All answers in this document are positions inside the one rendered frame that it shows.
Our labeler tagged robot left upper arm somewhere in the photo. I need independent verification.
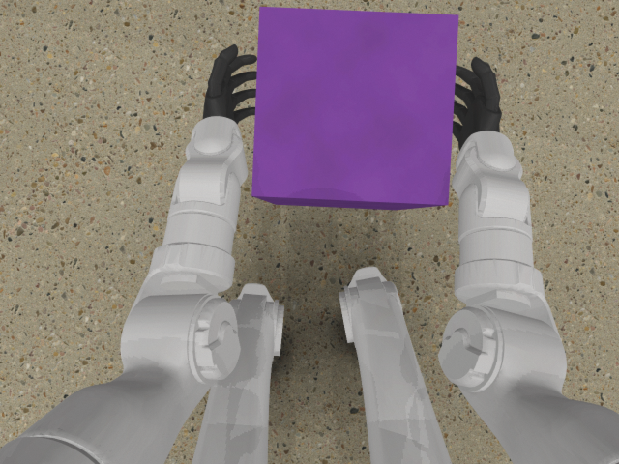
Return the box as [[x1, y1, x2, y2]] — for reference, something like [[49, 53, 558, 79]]
[[0, 294, 241, 464]]

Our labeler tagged right robot shin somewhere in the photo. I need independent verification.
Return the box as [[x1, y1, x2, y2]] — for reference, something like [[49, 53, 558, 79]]
[[348, 267, 403, 313]]

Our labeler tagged carton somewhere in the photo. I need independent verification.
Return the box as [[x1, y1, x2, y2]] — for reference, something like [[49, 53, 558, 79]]
[[251, 7, 458, 210]]

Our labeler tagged robot right upper arm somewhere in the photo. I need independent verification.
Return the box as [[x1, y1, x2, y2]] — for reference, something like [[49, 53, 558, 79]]
[[438, 304, 619, 464]]

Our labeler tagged left robot forearm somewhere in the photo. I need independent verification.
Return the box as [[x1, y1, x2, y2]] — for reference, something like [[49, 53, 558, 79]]
[[120, 116, 248, 362]]

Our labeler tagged robot shin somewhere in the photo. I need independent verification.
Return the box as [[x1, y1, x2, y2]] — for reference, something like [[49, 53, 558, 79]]
[[348, 267, 403, 313], [229, 283, 273, 310]]

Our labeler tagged right robot forearm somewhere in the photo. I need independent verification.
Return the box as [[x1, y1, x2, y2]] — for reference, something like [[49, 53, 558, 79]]
[[452, 130, 567, 372]]

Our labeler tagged robot left hand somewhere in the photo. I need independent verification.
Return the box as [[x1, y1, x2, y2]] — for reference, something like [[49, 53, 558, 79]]
[[202, 44, 257, 125]]

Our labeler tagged left robot shin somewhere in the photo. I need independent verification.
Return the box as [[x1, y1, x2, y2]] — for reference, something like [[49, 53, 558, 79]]
[[229, 283, 273, 310]]

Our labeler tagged robot right hand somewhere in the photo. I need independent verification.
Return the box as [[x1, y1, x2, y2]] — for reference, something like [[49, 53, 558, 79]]
[[453, 57, 502, 150]]

